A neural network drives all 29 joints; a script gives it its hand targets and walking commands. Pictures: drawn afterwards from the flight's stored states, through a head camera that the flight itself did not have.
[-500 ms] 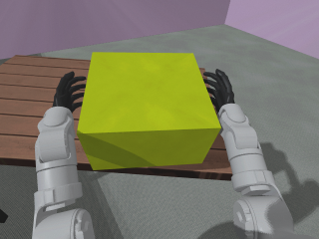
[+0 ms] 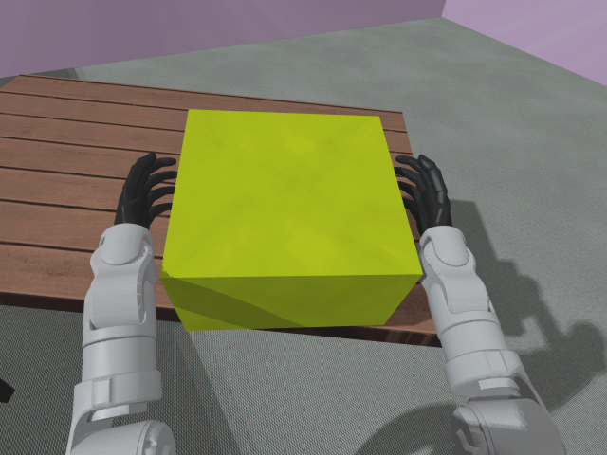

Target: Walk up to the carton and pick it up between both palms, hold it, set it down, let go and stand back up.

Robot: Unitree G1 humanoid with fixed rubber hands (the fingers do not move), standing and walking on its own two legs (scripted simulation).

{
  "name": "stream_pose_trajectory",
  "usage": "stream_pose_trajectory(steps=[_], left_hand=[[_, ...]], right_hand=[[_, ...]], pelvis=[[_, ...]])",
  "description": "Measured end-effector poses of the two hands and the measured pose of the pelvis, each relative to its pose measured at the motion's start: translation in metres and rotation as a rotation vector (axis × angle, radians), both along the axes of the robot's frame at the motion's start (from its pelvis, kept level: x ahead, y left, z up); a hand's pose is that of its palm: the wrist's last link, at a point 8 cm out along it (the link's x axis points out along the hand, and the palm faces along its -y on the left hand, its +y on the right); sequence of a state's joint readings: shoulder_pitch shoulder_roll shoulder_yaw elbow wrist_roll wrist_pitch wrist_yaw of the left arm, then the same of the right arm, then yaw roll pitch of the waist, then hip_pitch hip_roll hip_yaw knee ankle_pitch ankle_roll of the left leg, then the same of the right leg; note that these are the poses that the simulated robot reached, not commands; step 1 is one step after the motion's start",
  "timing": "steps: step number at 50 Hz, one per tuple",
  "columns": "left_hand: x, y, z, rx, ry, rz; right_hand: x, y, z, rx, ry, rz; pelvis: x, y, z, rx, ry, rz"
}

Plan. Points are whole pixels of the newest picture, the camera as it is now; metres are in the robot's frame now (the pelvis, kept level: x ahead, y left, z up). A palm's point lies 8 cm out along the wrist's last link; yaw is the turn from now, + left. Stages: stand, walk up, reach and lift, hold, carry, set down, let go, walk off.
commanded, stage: set down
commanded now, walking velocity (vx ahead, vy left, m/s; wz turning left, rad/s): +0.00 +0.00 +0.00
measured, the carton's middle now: (287, 218) +0.41 +0.00 +0.11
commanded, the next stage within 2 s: none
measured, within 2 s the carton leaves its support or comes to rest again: rests again in 1.92 s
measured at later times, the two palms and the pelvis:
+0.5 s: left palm (151, 220) +0.39 +0.18 +0.13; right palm (428, 222) +0.38 -0.19 +0.13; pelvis +0.00 +0.00 +0.00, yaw -1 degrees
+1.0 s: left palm (160, 220) +0.41 +0.18 +0.11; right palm (420, 219) +0.40 -0.19 +0.11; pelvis +0.01 +0.00 +0.00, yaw -2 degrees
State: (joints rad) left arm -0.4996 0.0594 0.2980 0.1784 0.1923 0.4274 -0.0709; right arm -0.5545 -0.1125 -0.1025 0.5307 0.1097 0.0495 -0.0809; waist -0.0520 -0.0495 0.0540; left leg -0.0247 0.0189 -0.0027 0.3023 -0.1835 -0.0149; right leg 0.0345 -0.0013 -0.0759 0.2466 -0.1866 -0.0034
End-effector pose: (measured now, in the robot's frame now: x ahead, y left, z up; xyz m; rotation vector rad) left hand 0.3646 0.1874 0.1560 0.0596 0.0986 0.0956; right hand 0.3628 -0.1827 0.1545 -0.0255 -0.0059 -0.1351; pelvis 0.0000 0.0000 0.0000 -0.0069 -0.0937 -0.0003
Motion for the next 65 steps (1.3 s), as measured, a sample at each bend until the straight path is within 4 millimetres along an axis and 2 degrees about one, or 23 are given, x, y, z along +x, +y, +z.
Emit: stream_pose_trajectory(steps=[11,22,37,50,65], left_hand=[[0.004,0.003,-0.003,-0.001,0.024,0.007],[0.017,-0.005,-0.022,-0.018,0.078,-0.011],[0.038,-0.011,-0.035,-0.018,0.102,-0.008],[0.046,-0.011,-0.047,-0.014,0.130,-0.008],[0.056,-0.018,-0.054,-0.035,0.161,-0.018]], right_hand=[[0.007,0.003,-0.004,-0.006,0.021,0.006],[0.011,-0.005,-0.020,-0.018,0.070,-0.011],[0.031,-0.011,-0.028,-0.022,0.091,-0.006],[0.039,-0.011,-0.041,-0.017,0.119,-0.007],[0.044,-0.019,-0.043,-0.012,0.149,-0.019]], pelvis=[[0.000,0.002,0.000,0.001,0.013,0.001],[-0.006,0.001,0.001,0.006,0.045,-0.006],[0.003,-0.002,0.001,0.006,0.089,-0.020],[0.007,0.000,0.001,0.005,0.117,-0.028],[0.004,-0.001,0.001,0.009,0.151,-0.038]])
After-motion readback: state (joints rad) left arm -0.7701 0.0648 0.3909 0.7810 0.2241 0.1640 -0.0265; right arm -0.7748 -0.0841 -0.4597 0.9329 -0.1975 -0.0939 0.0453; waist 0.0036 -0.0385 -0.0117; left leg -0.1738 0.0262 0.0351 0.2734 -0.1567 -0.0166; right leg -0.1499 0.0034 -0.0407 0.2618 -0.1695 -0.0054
